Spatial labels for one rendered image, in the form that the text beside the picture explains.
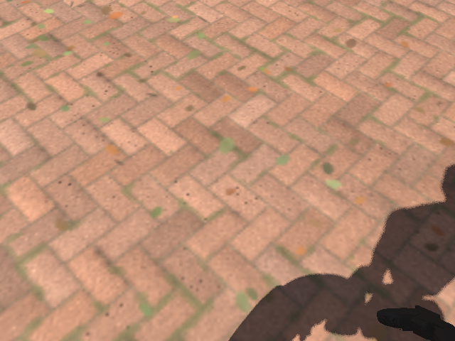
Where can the right robot hand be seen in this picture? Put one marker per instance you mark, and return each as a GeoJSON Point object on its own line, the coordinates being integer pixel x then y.
{"type": "Point", "coordinates": [421, 321]}

